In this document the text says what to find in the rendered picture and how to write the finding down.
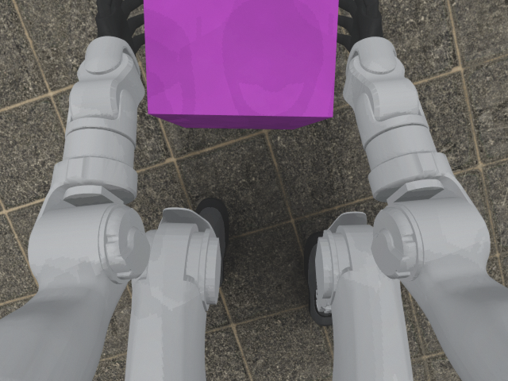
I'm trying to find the robot right thigh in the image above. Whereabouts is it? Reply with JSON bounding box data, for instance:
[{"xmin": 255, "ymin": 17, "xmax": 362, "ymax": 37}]
[{"xmin": 315, "ymin": 225, "xmax": 414, "ymax": 381}]

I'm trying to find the robot thigh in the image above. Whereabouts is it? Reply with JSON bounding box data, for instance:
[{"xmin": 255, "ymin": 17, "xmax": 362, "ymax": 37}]
[
  {"xmin": 315, "ymin": 225, "xmax": 414, "ymax": 381},
  {"xmin": 125, "ymin": 222, "xmax": 221, "ymax": 381}
]

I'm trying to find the left robot upper arm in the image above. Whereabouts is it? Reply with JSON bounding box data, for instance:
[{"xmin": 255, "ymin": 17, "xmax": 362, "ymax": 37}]
[{"xmin": 0, "ymin": 202, "xmax": 150, "ymax": 381}]

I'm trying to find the robot left forearm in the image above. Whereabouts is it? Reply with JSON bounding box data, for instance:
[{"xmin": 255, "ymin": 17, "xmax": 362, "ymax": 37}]
[{"xmin": 28, "ymin": 36, "xmax": 145, "ymax": 277}]

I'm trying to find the right robot upper arm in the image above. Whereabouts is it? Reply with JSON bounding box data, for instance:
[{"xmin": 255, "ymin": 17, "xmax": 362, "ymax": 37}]
[{"xmin": 371, "ymin": 197, "xmax": 508, "ymax": 381}]

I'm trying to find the carton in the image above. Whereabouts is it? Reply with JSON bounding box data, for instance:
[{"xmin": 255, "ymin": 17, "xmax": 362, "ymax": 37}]
[{"xmin": 144, "ymin": 0, "xmax": 339, "ymax": 129}]

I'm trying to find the left robot hand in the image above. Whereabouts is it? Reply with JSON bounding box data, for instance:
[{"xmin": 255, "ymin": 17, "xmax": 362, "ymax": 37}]
[{"xmin": 95, "ymin": 0, "xmax": 145, "ymax": 56}]

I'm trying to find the robot right forearm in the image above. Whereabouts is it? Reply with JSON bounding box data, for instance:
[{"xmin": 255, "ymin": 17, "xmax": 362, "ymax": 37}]
[{"xmin": 343, "ymin": 37, "xmax": 491, "ymax": 258}]

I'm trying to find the right robot hand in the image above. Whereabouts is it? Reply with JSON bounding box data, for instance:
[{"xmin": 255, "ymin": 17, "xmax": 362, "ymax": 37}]
[{"xmin": 337, "ymin": 0, "xmax": 383, "ymax": 53}]

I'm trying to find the robot left thigh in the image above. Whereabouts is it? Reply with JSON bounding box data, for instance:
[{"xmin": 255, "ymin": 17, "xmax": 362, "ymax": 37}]
[{"xmin": 125, "ymin": 222, "xmax": 221, "ymax": 381}]

